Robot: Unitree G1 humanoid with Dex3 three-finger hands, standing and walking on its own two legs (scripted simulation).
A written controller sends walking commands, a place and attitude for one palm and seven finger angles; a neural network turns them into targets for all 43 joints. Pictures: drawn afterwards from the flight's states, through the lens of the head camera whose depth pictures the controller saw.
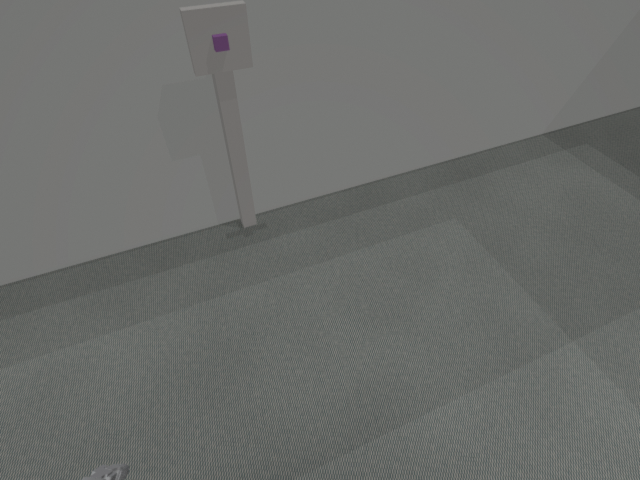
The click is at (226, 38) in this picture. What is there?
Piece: button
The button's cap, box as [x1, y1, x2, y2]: [212, 33, 229, 51]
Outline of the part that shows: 225,33 212,35 214,49 216,51 229,49 227,36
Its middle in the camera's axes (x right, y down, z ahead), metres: -0.30 -0.57 +1.13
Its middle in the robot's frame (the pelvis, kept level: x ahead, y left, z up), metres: +1.22 +0.36 +0.03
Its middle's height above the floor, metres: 0.80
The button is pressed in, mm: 0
